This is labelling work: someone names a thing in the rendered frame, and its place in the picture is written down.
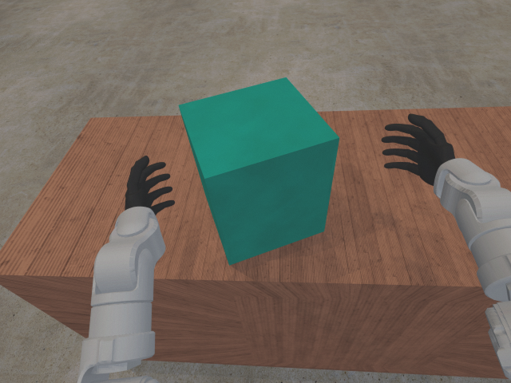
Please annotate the robot right forearm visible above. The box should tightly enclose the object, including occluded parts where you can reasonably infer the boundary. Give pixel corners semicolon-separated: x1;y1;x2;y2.
434;158;511;302

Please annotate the robot left hand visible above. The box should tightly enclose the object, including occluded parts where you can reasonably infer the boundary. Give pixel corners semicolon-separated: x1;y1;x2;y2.
125;156;175;215

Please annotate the pedestal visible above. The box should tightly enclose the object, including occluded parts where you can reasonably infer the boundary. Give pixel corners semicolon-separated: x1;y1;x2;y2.
0;106;511;379

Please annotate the carton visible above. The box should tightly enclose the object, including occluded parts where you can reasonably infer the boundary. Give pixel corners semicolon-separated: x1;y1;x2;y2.
179;77;339;266

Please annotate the robot right upper arm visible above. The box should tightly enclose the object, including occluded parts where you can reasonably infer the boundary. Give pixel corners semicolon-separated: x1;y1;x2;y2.
485;301;511;380

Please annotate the robot right hand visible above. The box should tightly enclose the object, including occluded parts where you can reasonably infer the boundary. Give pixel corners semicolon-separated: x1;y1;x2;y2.
382;114;455;186

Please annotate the robot left forearm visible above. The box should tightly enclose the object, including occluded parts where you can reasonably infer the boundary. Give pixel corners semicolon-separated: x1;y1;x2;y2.
77;207;166;383

